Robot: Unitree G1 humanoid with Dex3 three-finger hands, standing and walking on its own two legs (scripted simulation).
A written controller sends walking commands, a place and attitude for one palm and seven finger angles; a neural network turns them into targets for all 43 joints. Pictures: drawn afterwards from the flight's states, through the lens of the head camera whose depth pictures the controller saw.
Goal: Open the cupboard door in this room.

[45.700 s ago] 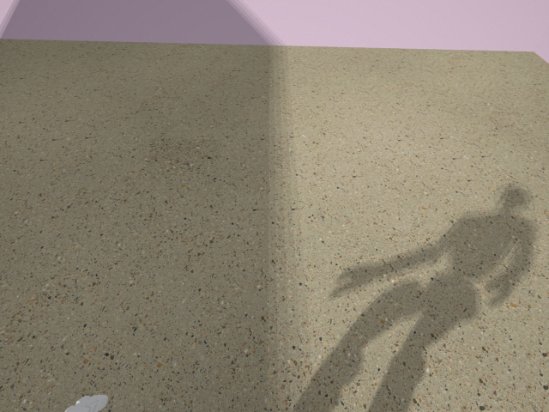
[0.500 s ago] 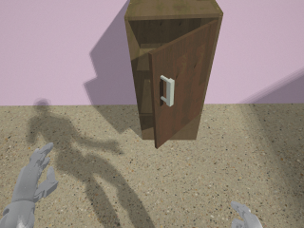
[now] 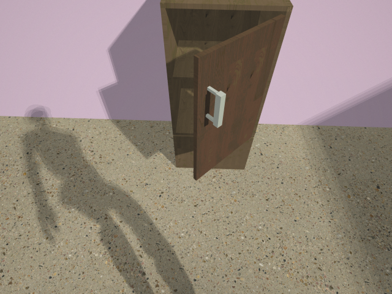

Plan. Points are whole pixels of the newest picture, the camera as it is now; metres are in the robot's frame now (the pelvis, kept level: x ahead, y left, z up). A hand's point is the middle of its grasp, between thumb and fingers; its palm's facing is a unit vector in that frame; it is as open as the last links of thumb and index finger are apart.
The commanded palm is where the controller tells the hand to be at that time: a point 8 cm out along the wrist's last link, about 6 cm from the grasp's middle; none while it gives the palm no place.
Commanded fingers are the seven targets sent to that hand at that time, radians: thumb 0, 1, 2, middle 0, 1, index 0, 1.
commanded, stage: let the arm hang, fingers relaxed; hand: left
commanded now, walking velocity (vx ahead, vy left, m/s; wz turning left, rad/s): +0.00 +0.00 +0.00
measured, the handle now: (214, 107) +0.63 -0.02 -0.02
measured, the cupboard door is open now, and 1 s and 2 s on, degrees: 44 44 44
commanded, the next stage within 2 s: look to check the result in 0.50 s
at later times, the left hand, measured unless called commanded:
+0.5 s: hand out of the picture +0.02 +0.17 -0.17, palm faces +0.01 -0.98 -0.19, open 7.3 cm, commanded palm none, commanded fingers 0.00 0.90 0.90 -0.20 -0.30 -0.20 -0.30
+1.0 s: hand out of the picture +0.04 +0.17 -0.17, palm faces +0.01 -0.98 -0.21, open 7.4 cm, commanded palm none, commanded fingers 0.00 0.90 0.90 -0.20 -0.30 -0.20 -0.30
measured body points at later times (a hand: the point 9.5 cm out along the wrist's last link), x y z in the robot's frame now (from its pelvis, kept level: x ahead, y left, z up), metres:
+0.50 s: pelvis +0.01 +0.00 +0.00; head +0.02 -0.01 +0.45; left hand +0.02 +0.22 -0.16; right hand +0.00 -0.22 -0.16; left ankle +0.06 +0.10 -0.74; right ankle +0.01 -0.12 -0.74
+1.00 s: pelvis +0.03 -0.01 +0.00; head +0.06 -0.02 +0.45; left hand +0.04 +0.22 -0.15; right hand +0.05 -0.24 -0.16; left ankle +0.06 +0.10 -0.74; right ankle +0.01 -0.12 -0.74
